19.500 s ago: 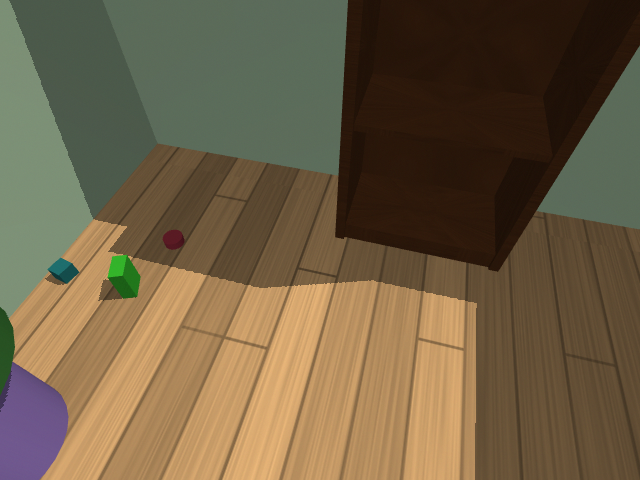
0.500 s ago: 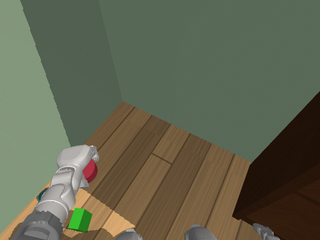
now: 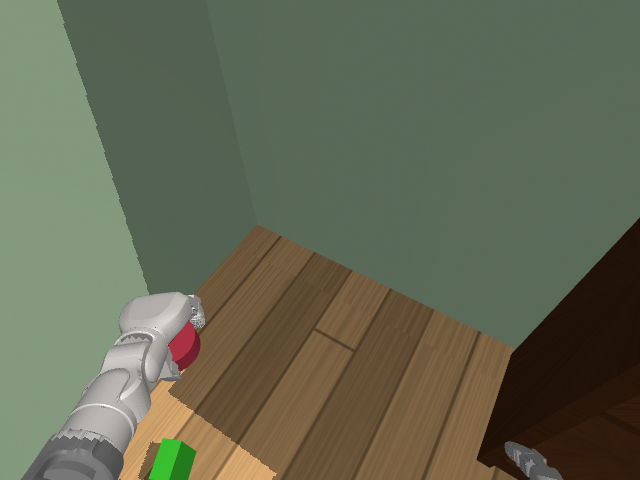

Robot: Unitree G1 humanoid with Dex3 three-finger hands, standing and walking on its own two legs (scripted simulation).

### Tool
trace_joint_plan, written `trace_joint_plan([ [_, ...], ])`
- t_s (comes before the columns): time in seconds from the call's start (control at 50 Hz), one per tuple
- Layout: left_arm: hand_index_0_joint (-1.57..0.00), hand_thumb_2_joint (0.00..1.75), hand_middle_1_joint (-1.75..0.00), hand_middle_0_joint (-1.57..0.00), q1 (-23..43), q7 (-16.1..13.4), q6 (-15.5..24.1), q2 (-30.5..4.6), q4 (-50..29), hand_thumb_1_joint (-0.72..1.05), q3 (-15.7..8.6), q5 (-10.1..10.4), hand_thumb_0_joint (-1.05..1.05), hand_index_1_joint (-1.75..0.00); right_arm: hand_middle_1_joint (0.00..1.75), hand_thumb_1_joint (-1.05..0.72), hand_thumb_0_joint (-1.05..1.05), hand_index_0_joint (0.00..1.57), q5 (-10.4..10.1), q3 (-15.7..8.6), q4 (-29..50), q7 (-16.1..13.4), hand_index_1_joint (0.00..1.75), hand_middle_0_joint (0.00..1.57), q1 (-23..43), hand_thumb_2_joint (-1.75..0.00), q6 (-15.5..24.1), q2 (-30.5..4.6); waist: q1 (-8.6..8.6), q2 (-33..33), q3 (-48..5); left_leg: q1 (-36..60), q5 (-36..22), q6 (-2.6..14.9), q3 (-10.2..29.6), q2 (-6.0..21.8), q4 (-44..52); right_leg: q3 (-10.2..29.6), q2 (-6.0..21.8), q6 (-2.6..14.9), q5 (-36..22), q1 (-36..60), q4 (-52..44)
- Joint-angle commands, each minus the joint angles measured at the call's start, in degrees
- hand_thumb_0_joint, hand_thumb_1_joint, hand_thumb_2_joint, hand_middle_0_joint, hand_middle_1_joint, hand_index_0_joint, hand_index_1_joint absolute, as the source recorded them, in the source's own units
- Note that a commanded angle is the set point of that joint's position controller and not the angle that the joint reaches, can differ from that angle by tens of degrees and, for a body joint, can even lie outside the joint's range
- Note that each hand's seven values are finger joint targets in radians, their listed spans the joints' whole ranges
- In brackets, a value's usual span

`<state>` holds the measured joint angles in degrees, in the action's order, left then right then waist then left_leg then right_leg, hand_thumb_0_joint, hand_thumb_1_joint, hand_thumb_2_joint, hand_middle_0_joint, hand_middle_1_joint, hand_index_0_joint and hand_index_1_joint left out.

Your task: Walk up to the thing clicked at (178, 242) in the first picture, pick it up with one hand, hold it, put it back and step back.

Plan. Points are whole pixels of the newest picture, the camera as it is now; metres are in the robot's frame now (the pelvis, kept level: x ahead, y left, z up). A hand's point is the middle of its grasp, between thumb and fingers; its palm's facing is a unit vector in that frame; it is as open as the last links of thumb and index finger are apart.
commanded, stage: hold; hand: left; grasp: from above
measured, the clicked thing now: (171, 344) +0.32 +0.24 -0.09
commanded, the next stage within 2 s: crouch in 1.44 s
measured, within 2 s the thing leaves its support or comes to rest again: neither
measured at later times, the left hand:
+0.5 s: hand (170, 344) +0.30 +0.21 -0.03, palm faces -0.44 -0.06 -0.90, open 9.4 cm
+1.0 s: hand (172, 347) +0.29 +0.20 -0.02, palm faces -0.44 -0.07 -0.90, open 9.4 cm
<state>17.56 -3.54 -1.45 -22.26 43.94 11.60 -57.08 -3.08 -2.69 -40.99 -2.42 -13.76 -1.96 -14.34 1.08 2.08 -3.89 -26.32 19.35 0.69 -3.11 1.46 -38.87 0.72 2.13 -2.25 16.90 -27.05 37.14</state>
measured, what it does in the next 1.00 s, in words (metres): stands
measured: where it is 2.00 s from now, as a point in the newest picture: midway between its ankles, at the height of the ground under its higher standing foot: outside the picture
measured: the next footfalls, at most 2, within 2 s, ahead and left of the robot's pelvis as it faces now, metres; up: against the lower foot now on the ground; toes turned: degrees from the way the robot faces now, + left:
none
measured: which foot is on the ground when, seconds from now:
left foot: down 0.00-1.00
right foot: down 0.00-1.00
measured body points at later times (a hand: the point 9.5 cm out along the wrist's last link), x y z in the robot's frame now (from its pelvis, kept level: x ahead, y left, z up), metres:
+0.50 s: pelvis +0.00 -0.01 +0.01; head +0.02 -0.03 +0.46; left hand +0.32 +0.22 +0.02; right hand +0.13 -0.27 -0.11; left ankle +0.00 +0.11 -0.72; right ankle +0.02 -0.15 -0.72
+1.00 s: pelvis +0.00 -0.02 +0.02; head +0.01 -0.04 +0.46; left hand +0.31 +0.21 +0.03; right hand +0.14 -0.27 -0.10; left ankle +0.00 +0.11 -0.72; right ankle +0.02 -0.15 -0.72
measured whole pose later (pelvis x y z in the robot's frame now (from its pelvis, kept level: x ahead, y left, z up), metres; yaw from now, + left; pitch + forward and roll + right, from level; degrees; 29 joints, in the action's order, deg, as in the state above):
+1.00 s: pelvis +0.00 -0.02 +0.02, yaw +0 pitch +2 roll +1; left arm 12.9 2.2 -1.4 -22.3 34.4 12.0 -56.4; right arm -4.2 -1.9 -37.9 -3.4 -11.1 -5.2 -14.8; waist -0.8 2.9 -1.2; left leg -15.4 14.3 -0.4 -3.3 1.5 -28.1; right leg 0.7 1.8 -1.1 13.6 -17.6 29.5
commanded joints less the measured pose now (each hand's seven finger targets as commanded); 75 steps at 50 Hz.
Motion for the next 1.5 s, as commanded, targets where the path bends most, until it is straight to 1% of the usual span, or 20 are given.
trace_joint_plan([
  [0.0,-0.93,0.72,-0.72,-0.90,17.4,-0.9,0.5,-11.7,-11.0,0.57,-4.8,-0.1,0.00,-0.68,0.30,-0.89,0.00,0.20,0.0,-2.9,6.9,-0.5,0.30,0.20,1.1,-0.89,1.8,-8.6,0.40,-0.1,-15.3,10.3,-18.5,-0.73,1.6,-1.6,5.8,-1.5,-4.3,3.07,-13.8,7.2,-4.2],
  [0.08,-0.91,0.73,-0.72,-0.88,16.8,-0.6,0.4,-11.9,-12.3,0.54,-5.3,-0.4,0.00,-0.69,0.30,-0.89,0.00,0.20,-0.1,-2.6,7.4,-0.4,0.30,0.20,1.5,-0.89,1.4,-8.3,-0.39,0.0,-14.9,10.2,-18.2,-0.51,1.3,-1.9,6.7,-1.2,-4.0,3.03,-14.1,8.8,-5.0],
  [0.3,-0.92,0.77,-0.73,-0.89,16.1,0.8,0.5,-11.3,-15.7,0.55,-4.9,-0.2,0.00,-0.70,0.30,-0.89,0.00,0.20,-0.3,-2.6,8.7,-0.5,0.30,0.20,2.5,-0.90,0.5,-8.3,-0.41,-0.2,-14.3,13.2,-19.1,-0.45,1.0,-1.6,8.9,-1.3,-4.1,3.04,-14.6,10.2,-6.6],
  [0.4,-0.91,0.77,-0.75,-0.88,14.8,1.1,0.4,-11.9,-15.0,0.54,-5.5,-0.1,0.00,-0.73,0.30,-0.90,0.00,0.20,-0.4,-2.2,9.4,-0.5,0.30,0.20,3.9,-0.90,0.4,-8.0,-0.80,-1.0,-11.8,12.5,-15.0,-0.07,0.7,-2.0,10.4,-0.9,-3.6,2.84,-11.4,10.9,-8.7],
  [0.44,-0.91,0.77,-0.77,-0.88,15.2,1.3,0.4,-11.0,-16.4,0.55,-4.7,-0.1,0.00,-0.73,0.30,-0.90,0.00,0.20,-0.4,-2.3,9.6,-0.4,0.30,0.20,4.1,-0.90,0.3,-8.2,-0.60,-1.6,-12.4,13.2,-15.5,-0.04,0.8,-1.9,10.7,-0.8,-3.6,2.78,-11.9,11.0,-8.7],
  [0.46,-0.91,0.76,-0.77,-0.88,15.0,1.5,0.4,-12.3,-16.7,0.55,-5.7,-0.1,0.00,-0.73,0.30,-0.89,0.00,0.20,-0.5,-2.3,9.6,-0.5,0.30,0.20,4.5,-0.90,0.2,-8.2,-1.29,-0.7,-12.4,13.3,-15.4,-0.09,0.7,-2.0,10.9,-0.9,-3.6,2.78,-11.6,11.5,-9.0],
  [0.52,-0.91,0.78,-0.76,-0.88,16.1,1.8,0.5,-11.7,-18.2,0.53,-5.0,-0.3,0.00,-0.73,0.30,-0.90,0.00,0.20,-0.5,-2.1,9.9,-0.6,0.30,0.20,4.8,-0.90,0.1,-7.9,-0.74,-1.7,-12.7,14.0,-15.9,0.16,0.6,-2.2,11.0,-0.7,-3.4,2.54,-12.6,11.8,-9.4],
  [0.64,-0.90,0.75,-0.77,-0.87,14.5,2.1,0.5,-12.3,-19.0,0.54,-6.0,0.1,0.00,-0.73,0.30,-0.90,0.00,0.20,-0.6,-1.9,10.1,-1.0,0.30,0.20,5.9,-0.90,-0.2,-7.8,-1.16,-1.1,-12.0,15.1,-14.2,0.12,0.5,-2.2,12.1,-0.6,-3.3,2.53,-10.7,12.2,-10.5],
  [0.74,-0.91,0.74,-0.74,-0.88,13.4,2.7,0.2,-12.0,-19.0,0.54,-5.8,0.3,0.00,-0.71,0.30,-0.90,0.00,0.20,-0.8,-1.7,10.1,-1.2,0.30,0.20,6.8,-0.90,-0.3,-7.5,-1.50,-1.9,-11.1,15.7,-15.4,0.30,0.2,-2.4,12.5,-0.4,-3.0,2.32,-12.1,13.0,-11.2],
  [0.76,-0.90,0.74,-0.75,-0.87,14.1,2.9,0.3,-11.7,-20.3,0.53,-5.3,0.3,0.00,-0.71,0.30,-0.90,0.00,0.20,-0.9,-1.7,10.4,-1.1,0.30,0.20,6.4,-0.90,-0.3,-7.5,-0.79,-2.2,-11.9,16.2,-15.8,0.38,0.2,-2.3,12.5,-0.4,-3.1,2.35,-12.5,13.1,-11.1],
  [0.82,-0.91,0.73,-0.74,-0.87,12.8,3.2,0.1,-12.0,-20.2,0.54,-5.8,0.2,0.00,-0.71,0.30,-0.90,0.00,0.20,-0.9,-1.7,10.4,-1.2,0.30,0.20,6.9,-0.90,-0.5,-7.4,-1.80,-1.6,-11.8,16.5,-16.5,0.32,0.2,-2.3,12.8,-0.6,-3.1,2.47,-12.9,13.9,-11.3],
  [0.88,-0.92,0.73,-0.74,-0.88,13.1,3.7,0.1,-10.8,-19.4,0.55,-4.3,0.1,0.00,-0.71,0.30,-0.90,0.00,0.20,-1.1,-1.5,10.7,-1.3,0.30,0.20,7.3,-0.90,-0.6,-7.4,-1.25,-2.8,-10.2,16.3,-15.9,0.42,0.3,-2.2,13.4,-0.7,-3.1,2.43,-12.4,13.3,-11.8],
  [0.92,-0.90,0.74,-0.73,-0.87,12.2,3.7,0.3,-12.4,-20.1,0.52,-6.1,0.4,0.00,-0.70,0.30,-0.90,0.00,0.20,-1.0,-1.5,10.8,-1.3,0.30,0.20,7.1,-0.90,-0.7,-7.3,-1.95,-2.1,-10.7,16.4,-16.2,0.44,0.1,-2.3,13.5,-0.7,-3.0,2.52,-12.7,14.1,-11.9],
  [0.98,-0.93,0.75,-0.72,-0.91,13.6,3.9,0.5,-11.2,-19.8,0.55,-4.7,0.1,0.00,-0.70,0.30,-0.90,0.00,0.20,-1.1,-1.4,11.1,-1.3,0.30,0.20,7.7,-0.90,-0.8,-7.2,-1.24,-2.3,-9.4,16.7,-14.7,0.41,0.2,-2.3,14.0,-0.6,-3.0,2.49,-11.1,13.2,-12.4],
  [1.12,-0.95,0.78,-0.73,-0.92,13.4,3.0,1.3,-12.4,-20.5,0.57,-6.3,0.4,0.00,-0.71,0.30,-0.90,0.00,0.20,-1.0,-1.3,11.2,-1.4,0.30,0.20,7.7,-0.90,-1.0,-7.2,-1.35,-1.7,-9.9,17.1,-14.2,0.45,0.1,-2.5,14.1,-0.3,-2.8,2.40,-10.6,13.5,-12.9],
  [1.18,-0.93,0.79,-0.74,-0.91,15.8,2.5,1.5,-13.5,-22.0,0.55,-6.7,-0.2,0.00,-0.72,0.30,-0.90,0.00,0.20,-0.9,-1.6,10.5,-1.5,0.30,0.20,7.1,-0.90,-1.0,-7.2,-1.59,0.2,-12.8,18.8,-17.0,0.09,0.3,-2.2,14.0,-0.6,-3.1,2.70,-12.9,14.2,-12.1],
  [1.3,-0.93,0.77,-0.75,-0.90,14.6,2.3,0.9,-11.4,-19.1,0.55,-4.9,0.2,0.00,-0.73,0.30,-0.90,0.00,0.20,-0.9,-1.7,10.2,-1.4,0.30,0.20,6.9,-0.90,-1.1,-7.2,-1.39,-2.1,-10.9,17.8,-17.0,0.28,0.2,-2.2,14.2,-0.9,-3.1,2.59,-13.3,14.5,-12.7],
  [1.38,-0.96,0.78,-0.71,-0.94,10.3,3.4,0.7,-11.2,-19.1,0.57,-4.8,0.5,0.00,-0.70,0.30,-0.90,0.00,0.20,-1.0,-1.8,10.8,-1.3,0.30,0.20,7.4,-0.90,-1.3,-7.4,-2.08,-1.7,-10.5,18.1,-18.6,0.03,0.3,-2.1,14.5,-1.0,-3.2,2.82,-14.2,15.2,-12.6],
  [1.44,-0.94,0.77,-0.69,-0.93,11.4,3.2,1.1,-12.5,-18.9,0.55,-6.0,0.2,0.00,-0.68,0.30,-0.90,0.00,0.20,-1.0,-1.7,11.1,-1.3,0.30,0.20,7.1,-0.90,-1.5,-7.5,-2.02,-1.5,-9.3,17.6,-17.6,-0.13,0.7,-1.8,15.0,-1.3,-3.4,3.05,-12.9,14.7,-12.8],
  [1.48,-0.94,0.75,-0.71,-0.92,11.9,2.8,1.2,-11.2,-19.2,0.55,-4.9,0.0,0.00,-0.69,0.30,-0.90,0.00,0.20,-0.9,-1.6,11.2,-1.3,0.30,0.20,7.3,-0.90,-1.5,-7.1,-1.81,-1.4,-9.4,17.5,-16.9,-0.09,0.7,-1.9,15.0,-1.3,-3.4,2.99,-12.3,14.3,-12.7],
])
